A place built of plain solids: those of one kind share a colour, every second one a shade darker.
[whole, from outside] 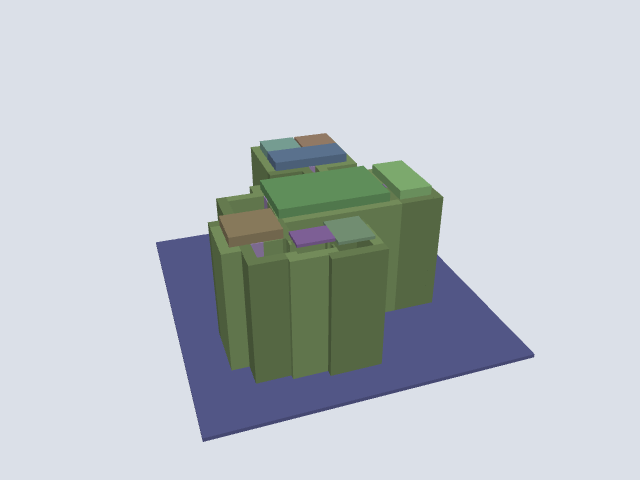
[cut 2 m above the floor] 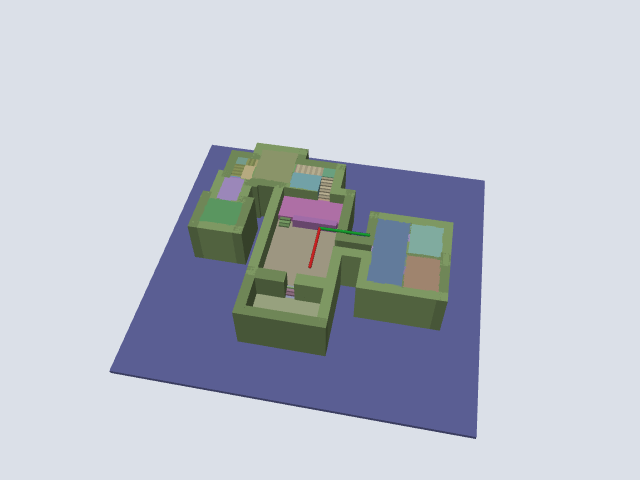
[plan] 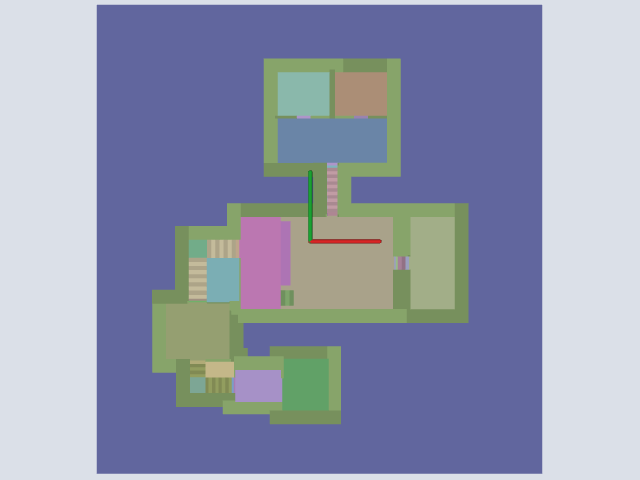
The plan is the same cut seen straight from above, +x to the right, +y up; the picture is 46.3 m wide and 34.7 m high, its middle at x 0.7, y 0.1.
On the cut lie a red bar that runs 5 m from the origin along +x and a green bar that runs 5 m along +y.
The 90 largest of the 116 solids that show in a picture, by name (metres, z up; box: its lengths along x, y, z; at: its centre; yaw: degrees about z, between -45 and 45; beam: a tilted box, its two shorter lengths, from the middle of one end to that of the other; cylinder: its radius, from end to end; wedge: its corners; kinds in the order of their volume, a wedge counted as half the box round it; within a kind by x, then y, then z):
{
 "wall_1": {"box": [1.0, 6.0, 13.24], "at": [-10.94, -6.5, 3.68]},
 "wall_2": {"box": [2.55, 1.0, 13.24], "at": [-10.16, -4.0, 3.68]},
 "wall_3": {"box": [2.64, 1.0, 13.24], "at": [-10.12, -9.0, 3.68]},
 "wall_4": {"box": [1.0, 5.62, 13.24], "at": [-9.29, -1.7, 3.68]},
 "wall_5": {"box": [1.0, 3.47, 13.24], "at": [-9.2, -10.23, 3.68]},
 "wall_6": {"box": [4.38, 1.0, 13.24], "at": [-7.51, -11.47, 3.68]},
 "wall_7": {"box": [4.76, 1.0, 13.24], "at": [-7.41, 0.61, 3.68]},
 "wall_8": {"box": [1.84, 0.2, 13.24], "at": [-6.65, -8.6, 3.68]},
 "wall_9": {"box": [1.77, 0.2, 13.24], "at": [-6.6, -4.4, 3.68]},
 "wall_10": {"box": [1.0, 1.44, 13.24], "at": [-5.83, -11.79, 3.68]},
 "wall_11": {"box": [1.0, 2.55, 13.24], "at": [-5.53, 1.48, 3.68]},
 "wall_12": {"box": [0.7, 0.71, 13.24], "at": [-5.48, -4.65, 3.68]},
 "wall_13": {"box": [0.7, 1.51, 13.24], "at": [-5.38, -5.14, 3.68]},
 "wall_14": {"box": [0.69, 1.0, 13.24], "at": [-5.38, -4.8, 3.68]},
 "wall_15": {"box": [1.0, 3.71, 13.24], "at": [-5.33, -6.85, 3.68]},
 "wall_16": {"box": [1.21, 1.0, 13.24], "at": [-5.13, -8.2, 3.68]},
 "wall_17": {"box": [0.2, 3.2, 13.24], "at": [-5.13, -2.8, 3.68]},
 "wall_18": {"box": [4.4, 1.0, 13.24], "at": [-4.12, -12.0, 3.68]},
 "wall_19": {"box": [3.6, 1.0, 13.24], "at": [-3.72, -8.8, 3.68]},
 "wall_20": {"box": [1.0, 8.55, 13.24], "at": [-2.86, 8.95, 3.68]},
 "wall_21": {"box": [7.15, 1.0, 13.24], "at": [-2.46, 2.26, 3.68]},
 "wall_22": {"box": [1.0, 1.62, 13.24], "at": [-2.42, -8.38, 3.68]},
 "wall_23": {"box": [1.58, 0.2, 13.24], "at": [-1.77, 8.98, 3.68]},
 "wall_24": {"box": [4.48, 1.0, 13.24], "at": [-1.12, 5.18, 3.68]},
 "wall_25": {"box": [5.75, 1.0, 13.24], "at": [-0.48, 12.73, 3.68]},
 "wall_26": {"box": [5.15, 1.0, 13.24], "at": [-0.35, -12.73, 3.68]},
 "wall_27": {"box": [5.15, 1.0, 13.24], "at": [-0.35, -8.08, 3.68]},
 "wall_28": {"box": [1.0, 3.93, 13.24], "at": [0.71, 3.72, 3.68]},
 "wall_29": {"box": [1.53, 0.2, 13.24], "at": [0.78, 8.98, 3.68]},
 "wall_30": {"box": [12.2, 1.0, 13.24], "at": [0.87, -5.4, 3.68]},
 "wall_31": {"box": [0.3, 3.55, 13.24], "at": [1.54, 10.65, 3.68]},
 "wall_32": {"box": [0.3, 3.55, 13.24], "at": [1.64, 10.65, 3.68]},
 "wall_33": {"box": [1.0, 5.65, 13.24], "at": [1.73, -10.4, 3.68]},
 "wall_34": {"box": [1.53, 0.2, 13.24], "at": [2.4, 8.98, 3.68]},
 "wall_35": {"box": [1.0, 3.93, 13.24], "at": [2.46, 3.72, 3.68]},
 "wall_36": {"box": [5.75, 1.0, 13.24], "at": [3.67, 12.73, 3.68]},
 "wall_37": {"box": [4.48, 1.0, 13.24], "at": [4.3, 5.18, 3.68]},
 "wall_38": {"box": [4.91, 1.0, 13.24], "at": [4.52, 2.26, 3.68]},
 "wall_39": {"box": [1.58, 0.2, 13.24], "at": [4.95, 8.98, 3.68]},
 "wall_40": {"box": [1.0, 8.55, 13.24], "at": [6.04, 8.95, 3.68]},
 "wall_41": {"box": [1.0, 3.75, 13.24], "at": [6.47, -4.02, 3.68]},
 "wall_42": {"box": [1.0, 3.75, 13.24], "at": [6.47, 0.88, 3.68]},
 "wall_43": {"box": [1.27, 1.0, 13.24], "at": [6.6, -2.55, 3.68]},
 "wall_44": {"box": [1.27, 1.0, 13.24], "at": [6.6, -0.59, 3.68]},
 "wall_45": {"box": [1.0, 3.75, 13.24], "at": [6.73, -4.02, 3.68]},
 "wall_46": {"box": [1.0, 3.75, 13.24], "at": [6.73, 0.88, 3.68]},
 "wall_47": {"box": [5.2, 1.0, 13.24], "at": [8.84, -5.4, 3.68]},
 "wall_48": {"box": [5.2, 1.0, 13.24], "at": [8.84, 2.26, 3.68]},
 "wall_49": {"box": [1.0, 8.65, 13.24], "at": [10.94, -1.57, 3.68]},
 "ceil_hall_1": {"box": [11.2, 6.85, 6.04], "at": [0.47, -1.57, 8.23]},
 "ground_under_all_1": {"box": [32.2, 33.91, 0.4], "at": [0.66, 0.15, -2.59]},
 "ceil_strong_lobby_1": {"box": [8.1, 3.4, 10.34], "at": [1.59, 7.28, 6.08]},
 "floor_hall_1": {"box": [11.2, 6.85, 3.55], "at": [0.47, -1.57, -1.17]},
 "ceil_vestibule_1": {"box": [3.4, 6.85, 7.85], "at": [8.84, -1.57, 7.32]},
 "floor_offices_1": {"box": [4.8, 4.2, 7.57], "at": [-8.13, -6.5, 0.84]},
 "floor_records_1": {"box": [3.35, 3.85, 10.64], "at": [-0.35, -10.4, 2.38]},
 "ceil_deposit_room_1": {"box": [3.95, 3.35, 10.34], "at": [-0.48, 10.65, 6.08]},
 "ceil_strong_room_1": {"box": [3.95, 3.35, 10.34], "at": [3.67, 10.65, 6.08]},
 "floor_staff_1": {"box": [3.0, 6.85, 4.23], "at": [-3.63, -1.57, -0.83]},
 "floor_records_lobby_1": {"box": [3.4, 2.4, 10.64], "at": [-3.72, -10.4, 2.38]},
 "floor_vestibule_1": {"box": [3.4, 6.85, 2.94], "at": [8.84, -1.57, -1.47]},
 "ceil_offices_1": {"box": [4.8, 4.2, 3.37], "at": [-8.13, -6.5, 9.56]},
 "wall_grand_pier_1": {"box": [2.35, 3.21, 8.57], "at": [-6.31, -2.8, 1.34]},
 "wall_top_pier_1": {"box": [2.15, 1.24, 11.64], "at": [-6.5, -9.22, 2.88]},
 "step_top_1": {"box": [1.13, 0.27, 8.45], "at": [-8.13, -9.71, 1.28]},
 "step_top_2": {"box": [1.13, 0.27, 8.23], "at": [-8.13, -9.47, 1.17]},
 "step_top_3": {"box": [1.13, 0.27, 8.01], "at": [-8.13, -9.23, 1.06]},
 "step_top_4": {"box": [0.27, 1.13, 8.89], "at": [-7.46, -10.4, 1.5]},
 "step_top_5": {"box": [0.27, 1.13, 9.11], "at": [-7.22, -10.4, 1.61]},
 "step_top_6": {"box": [0.27, 1.13, 9.33], "at": [-6.98, -10.4, 1.72]},
 "step_top_7": {"box": [0.27, 1.13, 9.54], "at": [-6.74, -10.4, 1.83]},
 "step_top_8": {"box": [0.27, 1.13, 9.76], "at": [-6.5, -10.4, 1.94]},
 "step_top_9": {"box": [0.27, 1.13, 9.98], "at": [-6.26, -10.4, 2.05]},
 "step_top_10": {"box": [0.27, 1.13, 10.2], "at": [-6.02, -10.4, 2.16]},
 "step_top_11": {"box": [0.27, 1.13, 10.42], "at": [-5.78, -10.4, 2.27]},
 "step_grand_1": {"box": [1.31, 0.32, 5.81], "at": [-8.14, -1.34, -0.04]},
 "step_grand_2": {"box": [1.31, 0.32, 7.4], "at": [-8.13, -4.01, 0.76]},
 "step_grand_3": {"box": [1.31, 0.32, 7.22], "at": [-8.13, -3.72, 0.67]},
 "step_grand_4": {"box": [1.31, 0.32, 7.05], "at": [-8.13, -3.42, 0.58]},
 "step_grand_5": {"box": [1.31, 0.32, 6.87], "at": [-8.13, -3.12, 0.49]},
 "step_grand_6": {"box": [1.31, 0.32, 6.69], "at": [-8.13, -2.82, 0.4]},
 "step_grand_7": {"box": [1.31, 0.32, 6.52], "at": [-8.13, -2.53, 0.32]},
 "step_grand_8": {"box": [1.31, 0.32, 6.34], "at": [-8.13, -2.23, 0.23]},
 "step_grand_9": {"box": [1.31, 0.32, 6.17], "at": [-8.13, -1.93, 0.14]},
 "step_grand_10": {"box": [1.31, 0.32, 5.99], "at": [-8.13, -1.63, 0.05]},
 "floor_top_l1a_1": {"box": [1.13, 1.16, 8.67], "at": [-8.13, -10.39, 1.39]},
 "floor_grand_l1a_1": {"box": [1.33, 1.31, 5.64], "at": [-8.13, -0.54, -0.12]},
 "ceil_records_1": {"box": [3.35, 3.85, 0.3], "at": [-0.35, -10.4, 11.1]},
 "counter_top_1": {"box": [0.7, 4.65, 1.08], "at": [-1.78, -0.87, 1.14]},
 "ceil_records_lobby_1": {"box": [3.4, 2.4, 0.3], "at": [-3.72, -10.4, 11.1]}
}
